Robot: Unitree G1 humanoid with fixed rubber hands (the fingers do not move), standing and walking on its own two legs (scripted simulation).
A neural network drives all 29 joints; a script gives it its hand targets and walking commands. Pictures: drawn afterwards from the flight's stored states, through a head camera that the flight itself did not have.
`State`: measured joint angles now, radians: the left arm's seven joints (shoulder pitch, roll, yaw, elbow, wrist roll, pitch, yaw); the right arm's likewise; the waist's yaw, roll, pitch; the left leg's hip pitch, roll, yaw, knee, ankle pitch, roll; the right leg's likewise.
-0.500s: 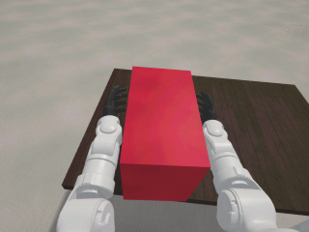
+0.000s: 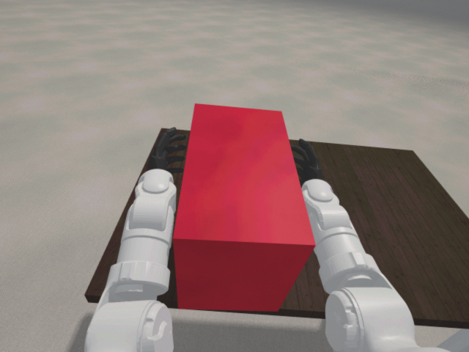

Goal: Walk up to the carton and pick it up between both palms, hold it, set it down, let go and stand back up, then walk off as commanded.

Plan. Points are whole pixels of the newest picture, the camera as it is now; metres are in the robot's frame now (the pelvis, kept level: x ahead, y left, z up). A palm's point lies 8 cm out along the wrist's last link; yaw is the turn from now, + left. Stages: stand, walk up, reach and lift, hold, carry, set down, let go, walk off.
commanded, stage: reach and lift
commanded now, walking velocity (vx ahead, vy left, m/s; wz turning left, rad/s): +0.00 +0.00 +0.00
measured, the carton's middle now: (234, 202) +0.38 +0.02 +0.10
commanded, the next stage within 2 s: hold in 1.18 s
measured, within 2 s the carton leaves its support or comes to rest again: neither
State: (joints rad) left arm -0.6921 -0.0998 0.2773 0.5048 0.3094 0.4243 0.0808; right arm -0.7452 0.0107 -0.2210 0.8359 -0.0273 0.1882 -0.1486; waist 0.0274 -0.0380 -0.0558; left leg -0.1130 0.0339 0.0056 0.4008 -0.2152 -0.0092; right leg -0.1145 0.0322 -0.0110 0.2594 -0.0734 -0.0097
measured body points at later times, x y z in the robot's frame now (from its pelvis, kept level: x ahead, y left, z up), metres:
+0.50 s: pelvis +0.00 +0.00 +0.00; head -0.05 +0.03 +0.45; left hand +0.38 +0.15 +0.20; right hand +0.40 -0.12 +0.18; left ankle +0.01 +0.12 -0.75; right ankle +0.05 -0.12 -0.75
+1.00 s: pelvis +0.00 +0.00 +0.00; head -0.06 +0.03 +0.45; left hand +0.38 +0.15 +0.21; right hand +0.39 -0.12 +0.19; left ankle +0.01 +0.12 -0.75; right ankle +0.05 -0.12 -0.75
